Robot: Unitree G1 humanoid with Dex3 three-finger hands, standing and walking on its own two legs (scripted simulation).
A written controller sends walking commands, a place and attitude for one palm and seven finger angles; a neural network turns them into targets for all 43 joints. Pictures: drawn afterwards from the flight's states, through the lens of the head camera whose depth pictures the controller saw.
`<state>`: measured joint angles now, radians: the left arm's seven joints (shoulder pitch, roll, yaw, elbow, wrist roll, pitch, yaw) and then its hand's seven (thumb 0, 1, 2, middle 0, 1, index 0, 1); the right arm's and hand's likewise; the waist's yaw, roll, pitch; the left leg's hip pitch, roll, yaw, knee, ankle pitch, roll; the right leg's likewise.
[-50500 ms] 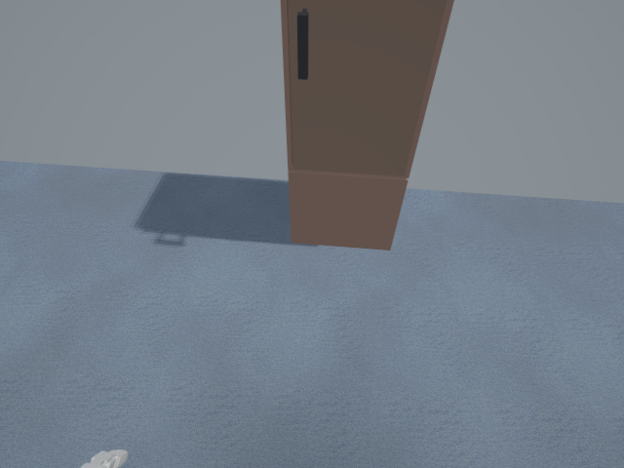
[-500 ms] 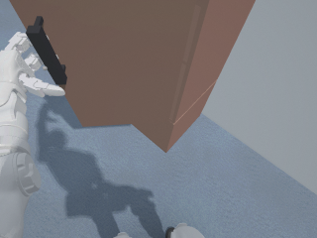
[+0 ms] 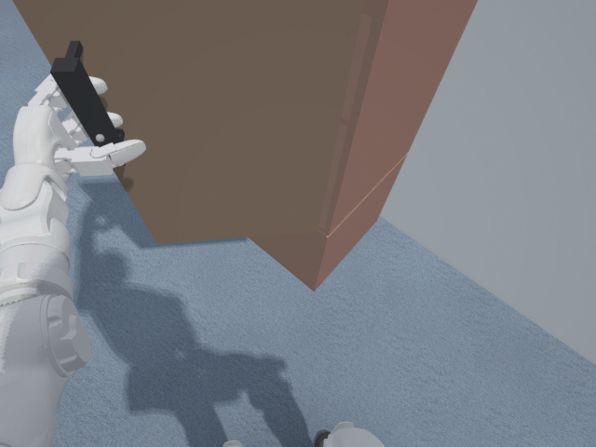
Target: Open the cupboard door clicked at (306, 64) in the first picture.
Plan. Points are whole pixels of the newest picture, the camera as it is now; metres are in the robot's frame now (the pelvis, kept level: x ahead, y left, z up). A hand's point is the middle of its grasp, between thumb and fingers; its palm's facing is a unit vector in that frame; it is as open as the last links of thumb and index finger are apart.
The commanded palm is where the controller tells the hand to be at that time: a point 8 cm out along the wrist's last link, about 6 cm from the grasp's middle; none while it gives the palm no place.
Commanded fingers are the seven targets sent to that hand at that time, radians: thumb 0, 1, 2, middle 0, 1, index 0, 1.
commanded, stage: close the thumb around the handle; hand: left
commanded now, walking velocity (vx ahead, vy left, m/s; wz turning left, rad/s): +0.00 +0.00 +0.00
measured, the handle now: (97, 107) +0.54 +0.24 +0.11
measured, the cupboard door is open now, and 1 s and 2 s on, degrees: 47 65 94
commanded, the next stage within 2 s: pull the door open along its arc in 0.36 s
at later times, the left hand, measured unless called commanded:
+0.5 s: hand (104, 134) +0.49 +0.22 +0.12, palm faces +0.02 -1.00 +0.00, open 6.2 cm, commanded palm +0.46 +0.27 +0.11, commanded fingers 0.00 0.90 0.90 -0.40 -1.35 -0.40 -1.35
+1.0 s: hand (117, 200) +0.39 +0.19 +0.12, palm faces +0.01 -1.00 +0.03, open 6.6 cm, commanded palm +0.32 +0.25 +0.11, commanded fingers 0.00 0.90 0.90 -0.40 -1.35 -0.40 -1.35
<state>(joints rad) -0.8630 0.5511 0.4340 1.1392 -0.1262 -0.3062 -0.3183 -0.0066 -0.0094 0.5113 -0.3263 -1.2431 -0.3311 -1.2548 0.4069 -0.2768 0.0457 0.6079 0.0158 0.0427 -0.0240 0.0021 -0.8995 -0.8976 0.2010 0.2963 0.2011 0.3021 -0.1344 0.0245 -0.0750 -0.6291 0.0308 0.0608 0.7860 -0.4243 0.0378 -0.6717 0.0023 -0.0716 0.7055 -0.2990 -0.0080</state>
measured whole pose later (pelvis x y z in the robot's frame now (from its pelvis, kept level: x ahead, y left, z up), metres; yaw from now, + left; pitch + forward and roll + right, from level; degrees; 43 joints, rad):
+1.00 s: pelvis +0.02 +0.00 +0.01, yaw -2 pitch +10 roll -1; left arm -0.24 0.28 0.32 0.39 -0.28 -0.15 -0.24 0.00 0.65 0.70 -0.32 -1.32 -0.29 -1.30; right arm 0.33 -0.27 0.01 0.51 0.05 0.02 0.00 0.01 -0.90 -0.90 0.20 0.30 0.20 0.30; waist -0.05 0.05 -0.12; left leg -0.43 0.02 0.10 0.66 -0.41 0.03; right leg -0.52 0.01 -0.02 0.64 -0.30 -0.01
